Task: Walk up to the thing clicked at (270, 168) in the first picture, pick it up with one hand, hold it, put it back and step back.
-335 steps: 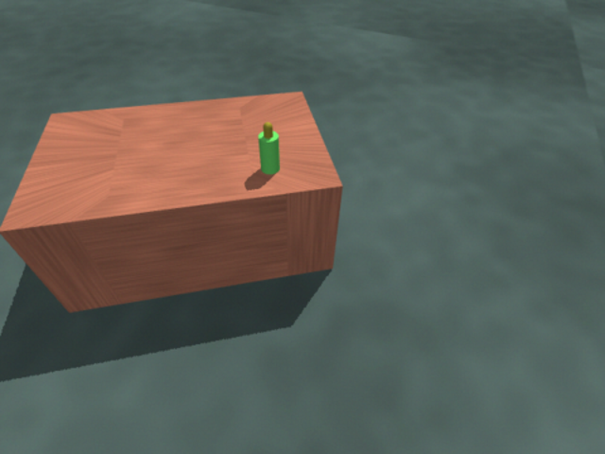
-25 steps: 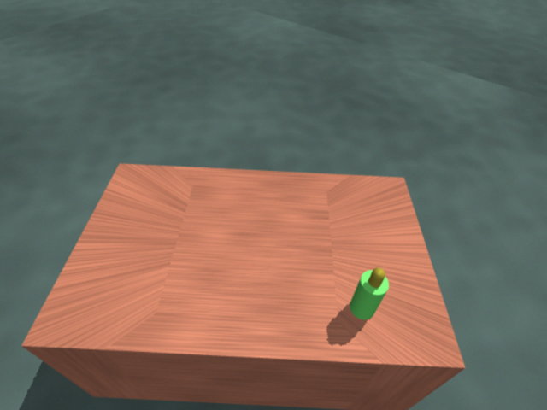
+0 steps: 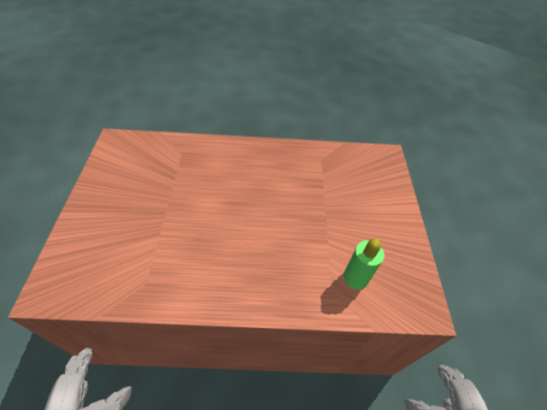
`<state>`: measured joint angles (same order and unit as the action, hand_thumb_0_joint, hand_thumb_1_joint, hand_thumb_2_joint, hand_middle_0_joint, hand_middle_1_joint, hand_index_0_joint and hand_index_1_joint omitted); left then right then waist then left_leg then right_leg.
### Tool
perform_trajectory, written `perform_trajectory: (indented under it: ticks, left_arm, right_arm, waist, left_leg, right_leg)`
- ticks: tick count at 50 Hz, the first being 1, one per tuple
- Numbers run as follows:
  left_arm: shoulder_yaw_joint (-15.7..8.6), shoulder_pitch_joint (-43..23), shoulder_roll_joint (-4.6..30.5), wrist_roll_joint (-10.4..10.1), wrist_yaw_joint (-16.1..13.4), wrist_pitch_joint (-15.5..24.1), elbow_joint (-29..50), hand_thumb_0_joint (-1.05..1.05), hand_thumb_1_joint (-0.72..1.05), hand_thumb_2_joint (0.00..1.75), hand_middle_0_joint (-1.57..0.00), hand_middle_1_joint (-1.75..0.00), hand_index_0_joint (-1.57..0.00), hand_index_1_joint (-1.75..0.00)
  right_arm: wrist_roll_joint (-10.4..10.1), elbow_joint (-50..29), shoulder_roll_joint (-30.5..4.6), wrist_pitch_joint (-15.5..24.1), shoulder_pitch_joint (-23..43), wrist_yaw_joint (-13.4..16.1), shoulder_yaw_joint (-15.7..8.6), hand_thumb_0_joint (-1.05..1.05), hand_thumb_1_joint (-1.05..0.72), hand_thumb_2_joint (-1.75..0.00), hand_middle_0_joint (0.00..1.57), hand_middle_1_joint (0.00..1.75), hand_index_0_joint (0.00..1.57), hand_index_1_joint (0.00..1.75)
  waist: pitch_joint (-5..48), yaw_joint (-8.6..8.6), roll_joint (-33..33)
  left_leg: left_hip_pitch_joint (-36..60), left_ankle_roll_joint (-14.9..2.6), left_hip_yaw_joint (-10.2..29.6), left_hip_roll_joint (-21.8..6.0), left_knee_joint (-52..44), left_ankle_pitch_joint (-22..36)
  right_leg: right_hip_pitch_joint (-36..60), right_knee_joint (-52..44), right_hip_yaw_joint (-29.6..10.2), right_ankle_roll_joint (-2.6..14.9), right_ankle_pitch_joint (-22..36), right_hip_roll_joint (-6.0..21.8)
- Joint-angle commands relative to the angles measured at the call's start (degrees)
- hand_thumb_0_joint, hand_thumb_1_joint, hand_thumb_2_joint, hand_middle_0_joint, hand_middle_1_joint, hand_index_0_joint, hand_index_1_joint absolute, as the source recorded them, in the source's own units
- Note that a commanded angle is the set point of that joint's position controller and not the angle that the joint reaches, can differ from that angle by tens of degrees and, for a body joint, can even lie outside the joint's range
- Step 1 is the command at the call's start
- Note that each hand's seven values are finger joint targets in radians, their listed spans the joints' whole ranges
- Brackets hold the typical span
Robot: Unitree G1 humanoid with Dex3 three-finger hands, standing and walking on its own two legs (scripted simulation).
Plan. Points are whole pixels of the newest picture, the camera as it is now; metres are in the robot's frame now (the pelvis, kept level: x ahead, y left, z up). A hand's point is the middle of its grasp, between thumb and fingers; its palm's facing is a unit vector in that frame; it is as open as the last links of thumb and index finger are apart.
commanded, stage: go down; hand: right
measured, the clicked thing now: (365, 261) +0.47 -0.22 -0.23
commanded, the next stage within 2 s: none
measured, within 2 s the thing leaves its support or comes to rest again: neither
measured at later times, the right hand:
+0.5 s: hand out of the picture +0.16 -0.26 -0.13, palm faces +0.04 +0.94 -0.32, open 17.4 cm
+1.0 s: hand out of the picture +0.16 -0.27 -0.12, palm faces +0.07 +0.94 -0.32, open 17.6 cm
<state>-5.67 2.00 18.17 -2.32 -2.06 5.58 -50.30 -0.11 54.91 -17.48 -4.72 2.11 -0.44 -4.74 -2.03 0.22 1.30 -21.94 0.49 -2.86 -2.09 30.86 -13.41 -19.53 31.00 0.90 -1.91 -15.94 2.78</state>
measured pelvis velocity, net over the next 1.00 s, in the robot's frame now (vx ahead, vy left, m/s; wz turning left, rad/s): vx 0.02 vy -0.01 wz -0.02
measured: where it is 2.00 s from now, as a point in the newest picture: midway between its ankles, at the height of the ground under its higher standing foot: outside the picture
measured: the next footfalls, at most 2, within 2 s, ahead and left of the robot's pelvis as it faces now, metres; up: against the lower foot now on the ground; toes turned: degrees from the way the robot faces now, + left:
none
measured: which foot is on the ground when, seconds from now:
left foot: down 0.00-1.00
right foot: down 0.00-1.00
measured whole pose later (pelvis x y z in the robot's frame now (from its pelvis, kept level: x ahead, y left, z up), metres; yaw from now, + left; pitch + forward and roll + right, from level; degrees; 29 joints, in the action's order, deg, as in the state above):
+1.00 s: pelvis +0.02 -0.01 -0.04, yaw -1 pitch +10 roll +2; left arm -5.1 19.3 14.9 -1.3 -6.0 6.7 -24.8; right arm -0.4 11.1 -20.5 -27.1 -18.9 -4.8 -8.3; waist 7.1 0.3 1.6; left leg -35.3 1.6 -4.0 -3.1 48.8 -23.7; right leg -34.7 51.6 -1.2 -1.1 -27.3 2.4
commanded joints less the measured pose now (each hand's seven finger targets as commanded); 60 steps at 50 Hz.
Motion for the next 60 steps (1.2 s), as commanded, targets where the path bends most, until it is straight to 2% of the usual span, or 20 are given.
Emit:
perform_trajectory:
  ticks: [1,3,4,7,9,12,13,18,19,22,27,28,41,42,45,47,52,53,56,60]
  left_arm:
    - [-4.01,11.06,8.91,1.19,-0.38,1.23,3.61,0.0,-0.03,0.11,-0.04,-0.05,-0.06,-0.03]
    - [-4.7,9.43,8.88,0.98,0.26,0.83,6.71,0.0,-0.14,0.1,-0.05,-0.05,-0.06,-0.04]
    - [-4.08,6.02,8.37,0.78,0.52,0.82,10.5,0.0,-0.18,0.09,-0.05,-0.05,-0.06,-0.04]
    - [-4.19,1.64,8.57,0.93,0.54,1.45,11.71,0.0,-0.35,0.07,-0.06,-0.06,-0.06,-0.05]
    - [-4.98,0.82,9.13,1.32,0.36,2.46,14.17,0.0,-0.48,0.04,-0.07,-0.06,-0.07,-0.06]
    - [-4.77,1.9,8.87,1.6,-0.26,3.81,16.9,0.0,-0.52,0.03,-0.07,-0.06,-0.07,-0.06]
    - [-4.94,3.43,9.02,1.69,-0.53,4.2,17.9,0.0,-0.53,0.03,-0.07,-0.06,-0.07,-0.06]
    - [-4.36,5.99,8.0,2.13,-2.02,4.82,18.98,0.0,-0.53,0.04,-0.06,-0.06,-0.06,-0.06]
    - [-5.08,5.37,9.49,2.15,-2.51,5.07,21.66,0.0,-0.53,0.04,-0.06,-0.05,-0.06,-0.05]
    - [-3.9,9.49,7.45,2.0,-2.69,4.69,20.35,0.0,-0.53,0.04,-0.06,-0.05,-0.06,-0.05]
    - [-3.71,10.79,7.14,1.78,-3.09,4.41,22.46,0.0,-0.52,0.03,-0.06,-0.06,-0.06,-0.05]
    - [-3.39,10.37,6.8,1.64,-3.18,4.47,22.62,0.0,-0.53,0.03,-0.06,-0.05,-0.06,-0.05]
    - [-4.49,14.68,7.33,1.24,-4.11,4.37,32.06,0.0,-0.52,0.04,-0.05,-0.06,-0.06,-0.05]
    - [-3.3,16.04,5.52,1.25,-4.12,4.2,30.96,0.0,-0.53,0.03,-0.06,-0.06,-0.06,-0.05]
    - [-4.6,13.35,7.56,1.17,-4.76,4.54,36.38,0.0,-0.52,0.04,-0.06,-0.06,-0.06,-0.05]
    - [-2.88,17.38,5.07,1.16,-4.76,4.04,32.68,0.0,-0.53,0.04,-0.06,-0.06,-0.06,-0.05]
    - [-3.83,17.57,5.89,1.15,-5.35,4.19,37.01,0.0,-0.53,0.04,-0.06,-0.06,-0.06,-0.05]
    - [-2.45,17.87,4.89,1.12,-5.42,4.11,36.09,0.0,-0.53,0.04,-0.06,-0.06,-0.06,-0.05]
    - [-2.7,17.57,5.11,0.97,-6.05,4.48,39.39,0.0,-0.53,0.04,-0.06,-0.06,-0.06,-0.06]
    - [-1.28,18.44,4.72,0.84,-7.12,5.07,41.66,0.0,-0.53,0.04,-0.06,-0.06,-0.06,-0.05]
  right_arm:
    - [1.7,-12.02,-15.26,-5.1,-6.01,-1.6,-5.05,0.0,0.01,-0.12,0.07,0.04,0.06,0.04]
    - [1.79,-13.99,-13.54,-8.65,-7.69,-2.86,-4.29,0.0,0.13,-0.12,0.05,0.05,0.05,0.05]
    - [1.83,-18.39,-12.66,-9.7,-4.37,-3.26,-3.32,0.0,0.17,-0.11,0.05,0.05,0.05,0.05]
    - [2.19,-21.61,-12.14,-11.03,-1.7,-3.14,-2.77,0.0,0.31,-0.09,0.04,0.06,0.04,0.06]
    - [2.32,-23.81,-12.08,-11.11,-3.95,-2.82,-3.38,0.0,0.47,-0.07,0.02,0.06,0.03,0.06]
    - [1.99,-28.93,-12.31,-10.81,-5.24,-2.41,-4.07,0.0,0.57,-0.06,0.01,0.07,0.03,0.07]
    - [2.08,-29.93,-12.56,-10.72,-4.94,-2.21,-4.6,0.0,0.57,-0.06,0.01,0.07,0.03,0.07]
    - [1.98,-33.65,-13.13,-11.78,-9.72,-1.13,-5.89,0.0,0.6,-0.05,0.01,0.06,0.03,0.06]
    - [1.91,-34.73,-13.6,-12.23,-9.7,-1.06,-5.98,0.0,0.6,-0.04,0.02,0.06,0.03,0.06]
    - [1.65,-37.17,-12.61,-14.01,-12.48,-1.26,-5.5,0.0,0.61,-0.04,0.02,0.06,0.03,0.06]
    - [1.13,-40.94,-12.36,-16.71,-13.23,-2.33,-5.21,0.0,0.61,-0.04,0.01,0.06,0.03,0.06]
    - [1.05,-41.75,-12.83,-17.23,-14.18,-2.44,-5.61,0.0,0.61,-0.04,0.01,0.06,0.03,0.06]
    - [0.71,-50.86,-14.04,-19.88,-17.68,-2.74,-7.76,0.0,0.61,-0.04,0.02,0.06,0.03,0.06]
    - [0.65,-51.73,-13.8,-19.97,-18.61,-2.84,-7.77,0.0,0.61,-0.04,0.02,0.06,0.03,0.06]
    - [0.52,-52.64,-13.89,-20.37,-19.41,-3.07,-8.15,0.0,0.58,-0.04,0.02,0.06,0.03,0.06]
    - [0.37,-53.39,-14.02,-20.6,-19.22,-3.45,-8.53,0.0,0.59,-0.04,0.02,0.06,0.03,0.06]
    - [0.07,-55.0,-15.02,-20.92,-20.38,-4.07,-10.06,0.0,0.56,-0.04,0.03,0.06,0.04,0.06]
    - [-0.1,-55.13,-15.44,-21.0,-20.07,-4.25,-10.47,0.0,0.57,-0.04,0.03,0.06,0.04,0.06]
    - [-0.13,-56.52,-17.0,-20.17,-16.67,-4.65,-11.72,0.0,0.55,-0.04,0.03,0.06,0.04,0.06]
    - [-0.96,-56.08,-21.08,-18.01,-10.98,-5.15,-15.65,0.0,0.54,-0.03,0.04,0.05,0.04,0.05]
  waist:
    - [15.09,0.82,0.36]
    - [15.04,0.72,0.46]
    - [14.75,1.35,0.23]
    - [9.83,0.82,-0.47]
    - [11.88,0.37,-0.33]
    - [14.49,0.39,-0.95]
    - [16.94,0.88,-1.1]
    - [17.24,-0.39,0.57]
    - [17.57,0.14,-0.33]
    - [16.8,0.05,1.42]
    - [14.33,0.65,0.77]
    - [13.83,-0.01,1.12]
    - [16.95,0.44,1.31]
    - [17.04,0.02,2.33]
    - [16.81,0.25,1.01]
    - [16.43,0.2,2.39]
    - [16.63,0.55,0.93]
    - [15.52,0.03,1.34]
    - [16.85,1.22,0.4]
    - [18.05,1.29,1.33]
  left_leg:
    - [8.29,-0.03,-0.98,1.72,-2.41,15.23]
    - [7.32,-0.25,-0.93,1.76,-2.02,14.74]
    - [6.03,-0.2,-0.95,1.72,-1.88,13.27]
    - [1.37,-0.32,-1.13,1.59,-1.29,4.52]
    - [1.2,-0.5,-0.82,1.39,-0.02,3.11]
    - [1.44,-0.29,-0.61,1.22,1.56,3.78]
    - [1.54,-0.22,-0.59,1.22,2.77,5.61]
    - [0.15,-0.34,-0.81,1.17,5.51,6.02]
    - [-0.21,-0.29,-1.02,1.44,5.64,5.11]
    - [-1.51,-0.46,-1.39,1.52,6.93,5.82]
    - [-3.68,-0.31,-1.58,1.44,7.16,2.63]
    - [-4.15,-0.33,-1.56,1.43,7.46,2.05]
    - [-5.73,-0.21,-1.95,1.51,11.66,3.96]
    - [-5.81,-0.24,-1.89,1.39,11.78,4.13]
    - [-6.21,-0.18,-1.68,1.27,11.77,2.8]
    - [-7.24,-0.36,-1.67,1.36,12.45,2.8]
    - [-7.19,-0.16,-1.57,1.16,12.14,2.26]
    - [-7.38,-0.14,-1.44,1.02,11.88,1.66]
    - [-6.89,0.17,-0.88,0.69,11.7,2.71]
    - [-6.21,0.08,-0.84,0.77,12.12,2.99]
  right_leg:
    - [3.79,-1.83,1.69,2.1,15.34,-3.36]
    - [3.03,-1.29,1.6,2.21,14.94,-3.4]
    - [2.2,-0.78,1.47,2.43,13.19,-3.35]
    - [-2.49,-0.08,0.8,2.61,5.09,-3.04]
    - [-3.01,1.12,0.32,2.63,4.17,-2.94]
    - [-2.96,3.0,-0.07,2.5,5.11,-2.83]
    - [-1.88,3.96,-0.31,2.41,7.18,-2.66]
    - [-3.84,6.22,-0.62,1.87,8.88,-2.62]
    - [-3.98,6.19,-0.87,1.92,8.04,-2.43]
    - [-4.6,7.14,-0.9,1.48,10.05,-2.36]
    - [-7.63,8.01,-0.77,1.71,5.14,-2.61]
    - [-8.1,8.23,-0.81,1.59,4.81,-2.61]
    - [-9.26,12.02,-1.93,1.17,10.35,-2.18]
    - [-9.42,12.35,-1.87,1.18,10.26,-2.34]
    - [-10.6,12.47,-1.71,1.42,7.16,-2.47]
    - [-10.57,12.82,-1.85,1.25,8.39,-2.36]
    - [-11.78,13.46,-1.6,1.58,5.96,-2.69]
    - [-12.45,13.61,-1.4,1.61,4.83,-2.8]
    - [-11.71,14.39,-1.3,1.96,4.67,-2.92]
    - [-10.73,13.87,-2.14,1.76,5.82,-2.65]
